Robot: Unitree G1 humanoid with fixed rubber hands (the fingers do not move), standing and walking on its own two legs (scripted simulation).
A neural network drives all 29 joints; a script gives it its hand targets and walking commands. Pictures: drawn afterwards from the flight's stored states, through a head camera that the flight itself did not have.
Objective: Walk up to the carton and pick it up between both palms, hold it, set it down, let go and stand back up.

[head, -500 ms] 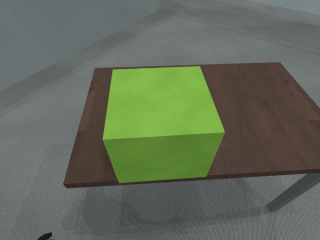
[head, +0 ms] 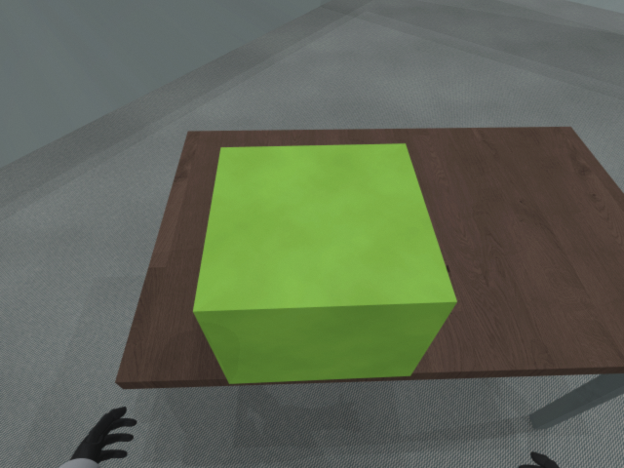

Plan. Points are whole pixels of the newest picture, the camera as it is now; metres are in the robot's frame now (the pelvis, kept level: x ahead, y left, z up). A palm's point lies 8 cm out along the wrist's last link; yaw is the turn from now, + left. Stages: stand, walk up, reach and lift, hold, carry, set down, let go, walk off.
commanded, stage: walk up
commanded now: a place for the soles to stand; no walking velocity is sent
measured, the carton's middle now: (317, 263) +0.41 +0.01 -0.02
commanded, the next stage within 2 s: reach and lift in 0.96 s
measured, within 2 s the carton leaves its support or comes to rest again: neither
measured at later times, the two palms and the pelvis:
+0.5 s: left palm out of the picture +0.05 +0.31 -0.11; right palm out of the picture +0.06 -0.31 -0.11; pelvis -0.02 +0.00 +0.00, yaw +1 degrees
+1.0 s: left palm out of the picture +0.08 +0.31 -0.10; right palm out of the picture +0.08 -0.31 -0.11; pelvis -0.01 -0.01 +0.00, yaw +3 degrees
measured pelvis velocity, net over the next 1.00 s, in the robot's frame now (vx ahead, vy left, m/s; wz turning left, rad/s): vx -0.01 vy -0.01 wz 0.04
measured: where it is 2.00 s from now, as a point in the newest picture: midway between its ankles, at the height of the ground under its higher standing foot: outside the picture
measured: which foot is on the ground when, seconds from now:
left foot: down 0.00-1.00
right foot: down 0.00-1.00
